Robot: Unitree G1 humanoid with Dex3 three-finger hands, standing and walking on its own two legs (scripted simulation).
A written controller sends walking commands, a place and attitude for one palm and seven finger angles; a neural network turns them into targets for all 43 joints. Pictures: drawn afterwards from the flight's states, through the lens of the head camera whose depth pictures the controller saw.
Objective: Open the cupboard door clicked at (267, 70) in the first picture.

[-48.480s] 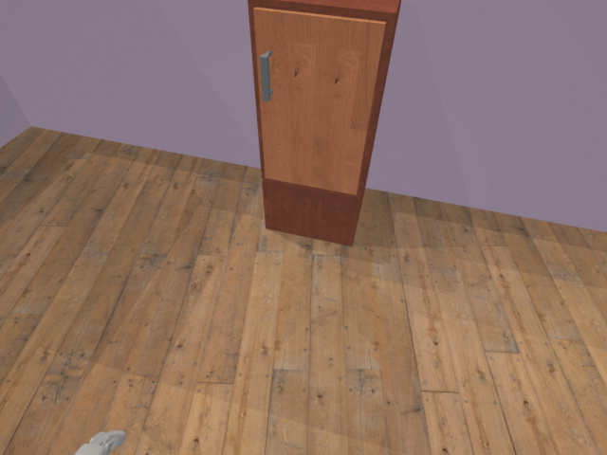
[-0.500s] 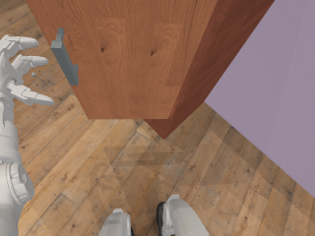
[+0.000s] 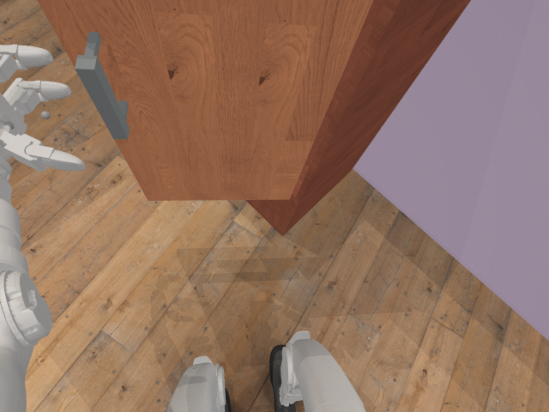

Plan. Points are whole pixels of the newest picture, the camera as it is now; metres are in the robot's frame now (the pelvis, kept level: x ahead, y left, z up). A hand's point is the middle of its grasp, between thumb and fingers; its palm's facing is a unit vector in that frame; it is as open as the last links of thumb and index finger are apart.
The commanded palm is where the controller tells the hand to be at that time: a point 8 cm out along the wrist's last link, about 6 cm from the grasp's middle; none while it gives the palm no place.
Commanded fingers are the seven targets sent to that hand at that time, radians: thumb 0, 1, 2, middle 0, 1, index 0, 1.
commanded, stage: slide the fingers in behind the handle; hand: left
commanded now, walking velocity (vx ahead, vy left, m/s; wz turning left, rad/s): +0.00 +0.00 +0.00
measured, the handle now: (108, 90) +0.54 +0.19 +0.06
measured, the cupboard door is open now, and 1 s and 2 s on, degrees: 48 48 47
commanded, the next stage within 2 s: move the hooked fingers beside the handle in 1.64 s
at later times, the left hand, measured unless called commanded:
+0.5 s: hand (68, 117) +0.50 +0.24 +0.05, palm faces -0.02 -1.00 -0.03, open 14.0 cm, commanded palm +0.48 +0.27 +0.06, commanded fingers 0.00 -0.50 0.30 -0.30 -1.20 -0.30 -1.20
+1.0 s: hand (78, 126) +0.49 +0.22 +0.05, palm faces +0.02 -1.00 -0.01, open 14.9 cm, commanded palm +0.47 +0.24 +0.06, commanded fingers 0.00 -0.50 0.30 -0.30 -1.20 -0.30 -1.20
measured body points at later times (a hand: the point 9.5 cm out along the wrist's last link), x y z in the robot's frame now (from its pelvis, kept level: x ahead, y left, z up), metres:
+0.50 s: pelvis +0.00 +0.01 +0.00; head +0.16 +0.04 +0.42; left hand +0.49 +0.29 +0.06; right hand +0.02 -0.26 -0.10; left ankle -0.03 +0.07 -0.65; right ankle +0.06 -0.12 -0.65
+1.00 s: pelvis +0.01 +0.00 +0.01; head +0.15 +0.04 +0.43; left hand +0.48 +0.28 +0.05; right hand +0.04 -0.27 -0.10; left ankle -0.03 +0.07 -0.65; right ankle +0.06 -0.12 -0.65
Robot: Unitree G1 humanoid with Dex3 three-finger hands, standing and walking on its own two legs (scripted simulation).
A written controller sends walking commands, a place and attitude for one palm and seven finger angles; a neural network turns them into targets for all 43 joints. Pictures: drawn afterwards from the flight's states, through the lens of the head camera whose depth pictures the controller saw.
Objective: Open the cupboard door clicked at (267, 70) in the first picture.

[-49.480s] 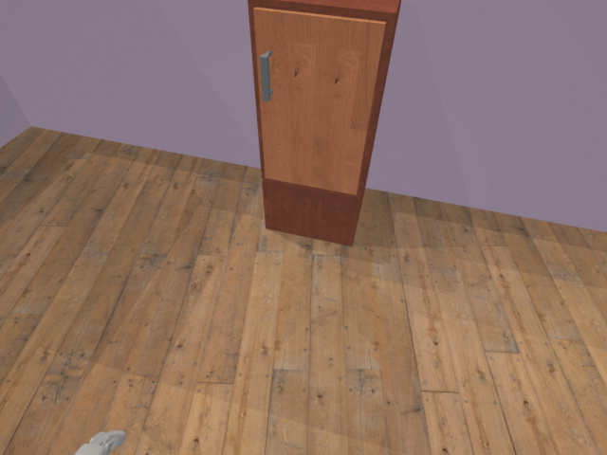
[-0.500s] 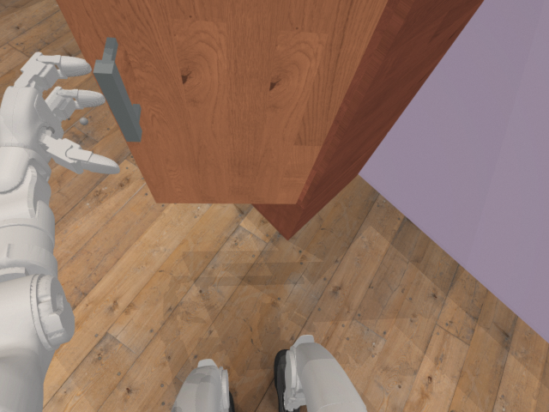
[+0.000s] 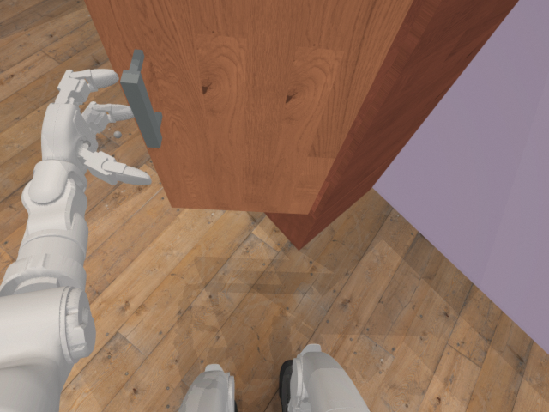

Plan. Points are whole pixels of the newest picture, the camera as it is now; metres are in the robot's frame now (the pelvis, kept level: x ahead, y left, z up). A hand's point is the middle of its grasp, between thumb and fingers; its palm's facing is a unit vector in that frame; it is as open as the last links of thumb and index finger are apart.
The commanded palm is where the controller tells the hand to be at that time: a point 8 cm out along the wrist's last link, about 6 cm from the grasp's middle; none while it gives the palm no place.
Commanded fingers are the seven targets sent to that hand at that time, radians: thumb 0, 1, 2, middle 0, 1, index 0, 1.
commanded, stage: slide the fingers in behind the handle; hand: left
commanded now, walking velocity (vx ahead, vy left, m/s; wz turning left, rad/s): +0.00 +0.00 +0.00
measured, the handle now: (146, 102) +0.53 +0.17 +0.06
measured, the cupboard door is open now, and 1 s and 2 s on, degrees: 48 47 47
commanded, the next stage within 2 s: move the hooked fingers beside the handle in 0.64 s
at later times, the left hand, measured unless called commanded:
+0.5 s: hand (126, 139) +0.48 +0.19 +0.05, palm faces +0.02 -1.00 -0.01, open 15.5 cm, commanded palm +0.47 +0.20 +0.05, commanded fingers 0.00 -0.50 0.30 -0.30 -1.20 -0.30 -1.20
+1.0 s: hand (124, 134) +0.49 +0.20 +0.05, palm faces -0.01 -1.00 -0.02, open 15.4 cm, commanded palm +0.47 +0.21 +0.05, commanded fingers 0.00 -0.50 0.30 -0.30 -1.20 -0.30 -1.20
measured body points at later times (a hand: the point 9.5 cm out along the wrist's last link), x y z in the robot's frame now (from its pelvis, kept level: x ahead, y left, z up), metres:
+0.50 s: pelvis +0.00 +0.00 +0.00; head +0.14 +0.02 +0.43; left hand +0.47 +0.25 +0.05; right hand +0.04 -0.27 -0.12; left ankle -0.03 +0.07 -0.66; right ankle +0.05 -0.12 -0.66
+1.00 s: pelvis +0.00 +0.00 +0.00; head +0.14 +0.03 +0.42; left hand +0.48 +0.25 +0.05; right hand +0.02 -0.27 -0.11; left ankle -0.03 +0.07 -0.66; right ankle +0.05 -0.12 -0.66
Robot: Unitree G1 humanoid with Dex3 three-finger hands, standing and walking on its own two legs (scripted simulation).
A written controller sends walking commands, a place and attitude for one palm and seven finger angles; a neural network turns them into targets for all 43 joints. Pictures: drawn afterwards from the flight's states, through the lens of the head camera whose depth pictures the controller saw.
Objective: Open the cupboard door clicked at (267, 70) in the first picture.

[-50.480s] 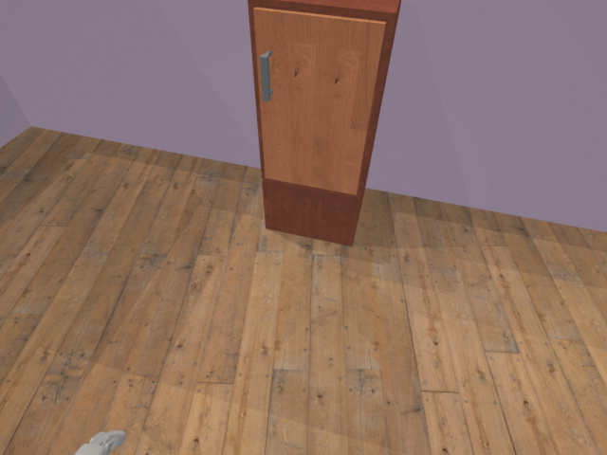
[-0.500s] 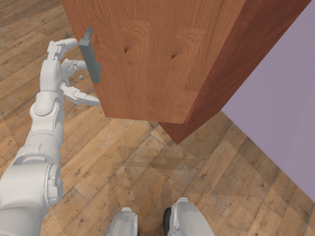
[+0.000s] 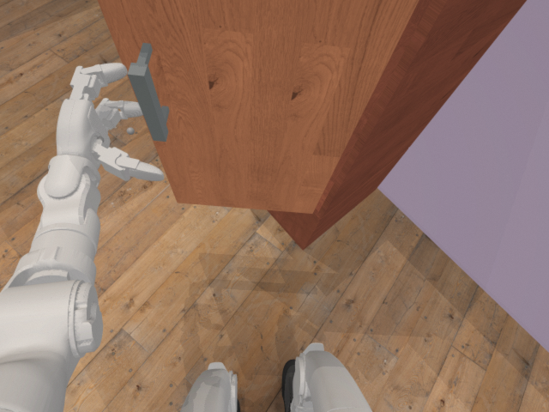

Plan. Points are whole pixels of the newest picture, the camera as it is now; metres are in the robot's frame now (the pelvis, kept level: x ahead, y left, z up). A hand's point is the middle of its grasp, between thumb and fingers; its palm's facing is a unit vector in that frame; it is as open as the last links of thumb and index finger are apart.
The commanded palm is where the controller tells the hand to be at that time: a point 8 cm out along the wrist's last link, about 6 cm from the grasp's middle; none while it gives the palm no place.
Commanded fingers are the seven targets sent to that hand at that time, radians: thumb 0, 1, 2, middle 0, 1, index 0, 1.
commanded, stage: move the hooked fingers beside the handle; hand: left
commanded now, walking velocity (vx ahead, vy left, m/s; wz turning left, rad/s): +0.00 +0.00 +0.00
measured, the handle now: (153, 96) +0.55 +0.16 +0.06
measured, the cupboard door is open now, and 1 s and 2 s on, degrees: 47 47 47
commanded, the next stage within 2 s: none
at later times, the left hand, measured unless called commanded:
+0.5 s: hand (122, 127) +0.50 +0.20 +0.05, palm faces -0.05 -1.00 -0.02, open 14.8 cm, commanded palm +0.48 +0.23 +0.05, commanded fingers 0.00 -0.50 0.30 -0.30 -1.20 -0.30 -1.20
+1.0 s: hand (113, 124) +0.50 +0.21 +0.05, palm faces -0.07 -1.00 -0.03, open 14.1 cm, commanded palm +0.48 +0.26 +0.05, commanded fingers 0.00 -0.50 0.30 -0.30 -1.20 -0.30 -1.20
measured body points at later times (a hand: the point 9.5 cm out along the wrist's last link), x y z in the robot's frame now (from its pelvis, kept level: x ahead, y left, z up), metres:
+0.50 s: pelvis +0.00 +0.00 +0.00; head +0.15 +0.03 +0.42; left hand +0.50 +0.25 +0.05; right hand +0.03 -0.27 -0.11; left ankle -0.03 +0.07 -0.66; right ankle +0.05 -0.12 -0.66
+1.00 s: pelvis +0.00 +0.00 +0.00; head +0.16 +0.02 +0.42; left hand +0.50 +0.27 +0.05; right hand +0.01 -0.27 -0.11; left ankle -0.03 +0.07 -0.66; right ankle +0.05 -0.12 -0.66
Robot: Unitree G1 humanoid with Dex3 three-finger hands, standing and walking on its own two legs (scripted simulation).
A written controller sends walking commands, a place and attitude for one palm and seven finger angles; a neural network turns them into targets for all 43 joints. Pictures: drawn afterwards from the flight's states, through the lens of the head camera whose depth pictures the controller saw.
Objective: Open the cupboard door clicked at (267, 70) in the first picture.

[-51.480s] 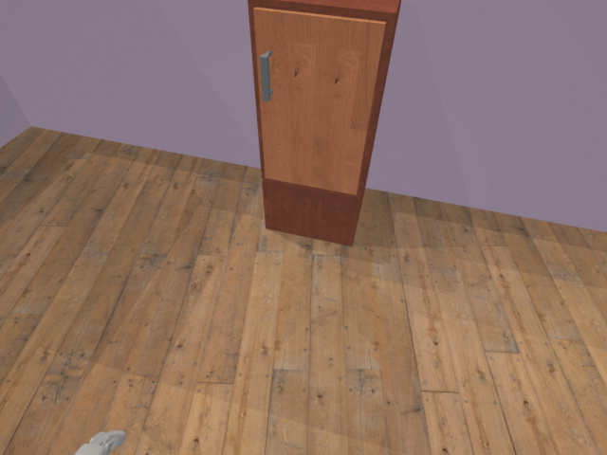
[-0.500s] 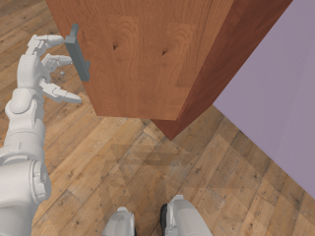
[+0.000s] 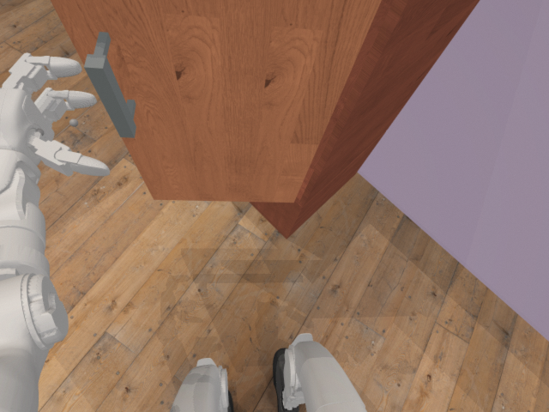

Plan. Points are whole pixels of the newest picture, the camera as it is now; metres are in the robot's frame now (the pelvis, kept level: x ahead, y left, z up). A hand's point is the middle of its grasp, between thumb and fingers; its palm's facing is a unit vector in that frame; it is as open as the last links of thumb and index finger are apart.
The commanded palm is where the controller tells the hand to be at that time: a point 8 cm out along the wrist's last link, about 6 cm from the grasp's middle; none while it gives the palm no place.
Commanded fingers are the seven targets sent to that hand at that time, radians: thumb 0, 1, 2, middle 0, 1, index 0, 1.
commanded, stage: move the hooked fingers beside the handle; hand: left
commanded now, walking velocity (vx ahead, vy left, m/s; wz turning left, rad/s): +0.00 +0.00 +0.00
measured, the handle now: (116, 89) +0.54 +0.18 +0.06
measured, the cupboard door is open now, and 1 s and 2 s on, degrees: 47 47 47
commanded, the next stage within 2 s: slide the fingers in behind the handle in 1.16 s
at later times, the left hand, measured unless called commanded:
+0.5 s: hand (49, 129) +0.48 +0.25 +0.06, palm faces -0.04 -1.00 -0.03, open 14.0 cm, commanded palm +0.46 +0.30 +0.05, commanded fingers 0.00 -0.50 0.30 -0.30 -1.20 -0.30 -1.20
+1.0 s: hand (55, 127) +0.48 +0.25 +0.06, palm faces -0.03 -1.00 -0.03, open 14.0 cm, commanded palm +0.46 +0.29 +0.06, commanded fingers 0.00 -0.50 0.30 -0.30 -1.20 -0.30 -1.20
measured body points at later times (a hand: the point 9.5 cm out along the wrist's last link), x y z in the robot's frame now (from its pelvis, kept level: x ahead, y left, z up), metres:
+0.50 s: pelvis -0.01 +0.00 +0.00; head +0.14 +0.04 +0.42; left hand +0.47 +0.31 +0.07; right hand +0.02 -0.27 -0.10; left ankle -0.03 +0.07 -0.65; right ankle +0.06 -0.12 -0.65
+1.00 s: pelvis +0.00 +0.00 +0.00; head +0.15 +0.04 +0.42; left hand +0.48 +0.30 +0.06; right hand +0.01 -0.26 -0.10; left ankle -0.03 +0.07 -0.65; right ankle +0.06 -0.12 -0.65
